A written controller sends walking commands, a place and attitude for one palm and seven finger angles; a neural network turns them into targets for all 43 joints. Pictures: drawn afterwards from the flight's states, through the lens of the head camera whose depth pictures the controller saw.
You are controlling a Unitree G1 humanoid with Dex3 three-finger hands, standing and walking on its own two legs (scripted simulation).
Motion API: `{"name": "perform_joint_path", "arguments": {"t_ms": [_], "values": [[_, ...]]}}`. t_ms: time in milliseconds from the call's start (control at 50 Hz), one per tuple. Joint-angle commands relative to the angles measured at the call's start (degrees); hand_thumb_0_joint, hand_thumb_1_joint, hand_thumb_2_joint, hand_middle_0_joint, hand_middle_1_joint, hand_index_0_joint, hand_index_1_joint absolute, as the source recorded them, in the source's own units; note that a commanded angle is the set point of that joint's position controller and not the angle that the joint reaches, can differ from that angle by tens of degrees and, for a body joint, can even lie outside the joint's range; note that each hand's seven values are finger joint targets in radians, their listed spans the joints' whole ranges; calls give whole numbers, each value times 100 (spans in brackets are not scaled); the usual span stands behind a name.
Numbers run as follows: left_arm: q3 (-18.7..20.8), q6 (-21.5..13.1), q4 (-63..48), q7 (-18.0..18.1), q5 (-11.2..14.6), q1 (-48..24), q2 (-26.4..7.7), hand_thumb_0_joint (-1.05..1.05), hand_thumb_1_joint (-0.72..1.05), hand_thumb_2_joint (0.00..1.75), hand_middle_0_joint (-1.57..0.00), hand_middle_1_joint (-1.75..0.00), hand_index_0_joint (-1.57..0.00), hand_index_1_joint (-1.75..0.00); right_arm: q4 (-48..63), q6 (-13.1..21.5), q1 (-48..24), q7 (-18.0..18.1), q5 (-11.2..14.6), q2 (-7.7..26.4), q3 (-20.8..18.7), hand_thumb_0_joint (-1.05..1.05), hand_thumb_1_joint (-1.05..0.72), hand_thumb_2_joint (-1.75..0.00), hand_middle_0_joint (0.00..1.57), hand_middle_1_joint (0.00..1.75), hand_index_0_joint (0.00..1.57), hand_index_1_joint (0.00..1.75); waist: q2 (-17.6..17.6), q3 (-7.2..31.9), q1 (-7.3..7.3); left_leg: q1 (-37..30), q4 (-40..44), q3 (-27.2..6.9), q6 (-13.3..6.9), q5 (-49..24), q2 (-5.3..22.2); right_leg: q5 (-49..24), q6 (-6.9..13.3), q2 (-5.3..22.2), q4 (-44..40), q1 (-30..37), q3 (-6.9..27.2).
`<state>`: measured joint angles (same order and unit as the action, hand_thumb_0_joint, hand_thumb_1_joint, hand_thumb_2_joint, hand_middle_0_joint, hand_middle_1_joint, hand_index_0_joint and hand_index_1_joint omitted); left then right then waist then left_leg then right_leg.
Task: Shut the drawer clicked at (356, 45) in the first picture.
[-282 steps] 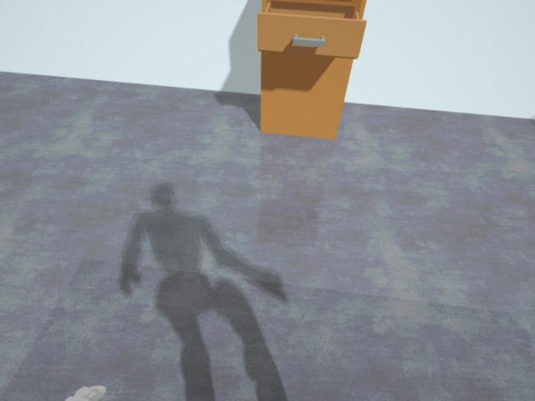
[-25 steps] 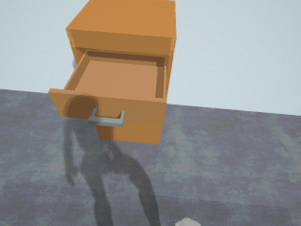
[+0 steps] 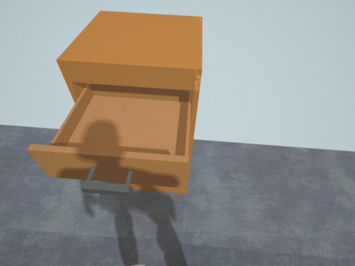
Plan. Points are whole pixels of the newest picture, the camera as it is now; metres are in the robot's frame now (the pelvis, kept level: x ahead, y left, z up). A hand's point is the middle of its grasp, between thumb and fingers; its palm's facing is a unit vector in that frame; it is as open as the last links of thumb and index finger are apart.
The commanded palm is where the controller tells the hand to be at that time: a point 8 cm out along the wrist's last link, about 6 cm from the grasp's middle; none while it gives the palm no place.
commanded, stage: come to a stop and stand still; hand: left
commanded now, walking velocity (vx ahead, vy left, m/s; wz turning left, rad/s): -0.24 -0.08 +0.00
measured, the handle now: (108, 181) +0.34 +0.21 -0.05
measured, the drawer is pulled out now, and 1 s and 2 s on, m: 0.30 0.30 0.30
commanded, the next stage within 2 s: look again from close up in 0.98 s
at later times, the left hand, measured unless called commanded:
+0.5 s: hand out of the picture +0.04 +0.17 -0.17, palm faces +0.01 -0.96 -0.29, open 7.4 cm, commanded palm none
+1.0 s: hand out of the picture -0.01 +0.11 -0.17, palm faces +0.03 -0.98 -0.20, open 7.3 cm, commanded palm none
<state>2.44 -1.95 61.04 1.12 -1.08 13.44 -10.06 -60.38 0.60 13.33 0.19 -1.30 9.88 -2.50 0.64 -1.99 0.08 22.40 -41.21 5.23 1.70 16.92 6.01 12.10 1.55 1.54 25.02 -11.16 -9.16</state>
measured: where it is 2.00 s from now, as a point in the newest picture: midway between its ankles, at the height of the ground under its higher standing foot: outside the picture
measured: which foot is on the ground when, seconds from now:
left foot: up 0.00-0.02, down 0.04-0.48, up 0.50-0.70, down 0.72-1.00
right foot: down 0.00-0.10, up 0.12-0.44, down 0.46-1.00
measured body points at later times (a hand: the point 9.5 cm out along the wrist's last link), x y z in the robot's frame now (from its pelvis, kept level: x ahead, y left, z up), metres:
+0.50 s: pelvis +0.00 -0.03 -0.01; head +0.02 -0.05 +0.44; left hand +0.04 +0.22 -0.15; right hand +0.05 -0.27 -0.17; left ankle +0.07 +0.13 -0.74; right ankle -0.02 -0.14 -0.74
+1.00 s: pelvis -0.02 -0.07 +0.00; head -0.02 -0.07 +0.45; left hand -0.01 +0.16 -0.15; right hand -0.05 -0.27 -0.16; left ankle -0.03 +0.09 -0.74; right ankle -0.02 -0.14 -0.74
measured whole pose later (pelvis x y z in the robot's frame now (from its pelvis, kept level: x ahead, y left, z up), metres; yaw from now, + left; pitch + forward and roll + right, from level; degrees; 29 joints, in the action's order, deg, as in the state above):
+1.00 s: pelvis -0.02 -0.07 +0.00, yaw -1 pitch -2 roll +0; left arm 0.8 0.4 65.4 1.8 -0.1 14.1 -8.5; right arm -66.2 -0.9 16.4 1.7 -1.0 7.1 0.0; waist 0.6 -2.4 0.0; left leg 7.3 -22.0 1.4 3.0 12.9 3.7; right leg 11.9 3.6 -1.8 22.9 -9.5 -5.2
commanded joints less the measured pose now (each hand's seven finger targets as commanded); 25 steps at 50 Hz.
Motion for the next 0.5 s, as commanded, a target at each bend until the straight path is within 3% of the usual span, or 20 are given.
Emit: {"name": "perform_joint_path", "arguments": {"t_ms": [0, 20, 40, 80, 120, 160, 200, 240, 280, 340, 380, 400, 420, 440, 460, 480], "values": [[7, 32, -131, 27, 60, 93, -461, 0, 90, 90, -20, -30, -20, -30, -156, 133, 777, 49, 44, 186, 105, 0, -90, -90, 20, 30, 20, 30, -166, 72, -170, -1807, 1771, -252, 63, -1558, 38, -267, 169, 758, -360, -881, 600], [-44, 86, -97, 37, 85, 332, -291, 0, 90, 90, -20, -30, -20, -30, -124, 169, 706, 85, 27, 485, 88, 0, -90, -90, 20, 30, 20, 30, 500, 70, -36, -1589, 2056, -807, -156, -2137, 582, 132, -84, 460, -136, -738, 524], [-52, 127, -57, 55, 63, 570, -216, 0, 90, 90, -20, -30, -20, -30, -40, 136, 530, 102, 32, 708, 47, 0, -90, -90, 20, 30, 20, 30, 602, 21, 79, -1160, 2180, -1112, -435, -2320, 1015, 589, -190, 336, 21, -359, 453], [-66, 221, 85, 68, 70, 618, -276, 0, 90, 90, -20, -30, -20, -30, -20, 114, 120, 207, 62, 739, 60, 0, -90, -90, 20, 30, 20, 30, 1192, -83, 109, -969, 2593, -1306, -696, -2871, 1144, 672, -325, 281, 477, -169, 358], [-39, 300, 74, 63, 49, 656, -425, 0, 90, 90, -20, -30, -20, -30, 11, 74, 66, 286, 74, 766, -6, 0, -90, -90, 20, 30, 20, 30, 1200, -11, 64, -1444, 2503, -1209, -883, -3839, 1225, 1167, -305, 285, 1157, -590, 549], [25, 363, -17, 62, 21, 599, -509, 0, 90, 90, -20, -30, -20, -30, 35, 30, 145, 348, 58, 904, -96, 0, -90, -90, 20, 30, 20, 30, 931, 189, -28, -1792, 2262, -1237, -1148, -4920, 1460, 1677, -289, 236, 2091, -960, 768], [95, 402, -119, 71, 3, 587, -478, 0, 90, 90, -20, -30, -20, -30, 104, -45, 102, 362, 36, 1026, -191, 0, -90, -90, 20, 30, 20, 30, 815, 540, -59, -2187, 1995, -1054, -1275, -5259, 1490, 1772, -321, 158, 2799, -1313, 906], [144, 421, -219, 59, 5, 507, -467, 0, 90, 90, -20, -30, -20, -30, 187, -77, -10, 349, 42, 1013, -228, 0, -90, -90, 20, 30, 20, 30, 693, 666, -74, -2191, 1897, -890, -1272, -4975, 1440, 1720, -338, 109, 3149, -1453, 956], [162, 463, -315, 59, 7, 470, -416, 0, 90, 90, -20, -30, -20, -30, 266, -103, -155, 316, 23, 1024, -266, 0, -90, -90, 20, 30, 20, 30, 783, 742, -63, -1979, 1960, -843, -1231, -4235, 1378, 1664, -361, 117, 3096, -1391, 963], [121, 448, -386, 41, 8, 471, -314, 0, 90, 90, -20, -30, -20, -30, 332, -123, -314, 247, -2, 999, -289, 0, -90, -90, 20, 30, 20, 30, 963, 639, -47, -1406, 2131, -872, -1113, -2860, 1282, 1563, -287, 146, 2135, -830, 759], [106, 405, -311, 44, 8, 726, -261, 0, 90, 90, -20, -30, -20, -30, 350, -155, -416, 195, 0, 991, -297, 0, -90, -90, 20, 30, 20, 30, 967, 612, 67, -1044, 2093, -876, -948, -1831, 1098, 1028, -250, 71, 1153, -279, 604], [107, 378, -214, 43, -5, 961, -308, 0, 90, 90, -20, -30, -20, -30, 352, -173, -470, 173, 29, 969, -299, 0, -90, -90, 20, 30, 20, 30, 822, 604, 189, -719, 1860, -744, -750, -1193, 900, 329, -259, 63, 389, 180, 518], [111, 339, -207, 60, -52, 1013, -503, 0, 90, 90, -20, -30, -20, -30, 368, -190, -379, 143, 72, 749, -279, 0, -90, -90, 20, 30, 20, 30, 198, 449, 179, -428, 1427, -514, -471, -490, 473, -21, -235, 248, -418, 339, 794], [117, 268, -286, 88, -84, 698, -902, 0, 90, 90, -20, -30, -20, -30, 402, -218, -249, 93, 118, 355, -205, 0, -90, -90, 20, 30, 20, 30, -976, 190, 8, -8, 824, -92, -98, 457, -93, 174, 119, 1183, -998, 59, 1973], [113, 266, -420, 75, -59, 324, -1117, 0, 90, 90, -20, -30, -20, -30, 513, -263, -426, 42, 98, 224, -137, 0, -90, -90, 20, 30, 20, 30, -1302, -23, 20, -221, 393, -128, -26, 997, -284, 670, 509, 1709, -1348, -770, 2260], [146, 233, -473, 86, -67, 155, -1118, 0, 90, 90, -20, -30, -20, -30, 542, -333, -642, 52, 54, 297, -145, 0, -90, -90, 20, 30, 20, 30, -1795, -236, 136, -190, -98, -394, -99, 1121, -274, 922, 632, 1620, -1514, -1181, 2460]]}}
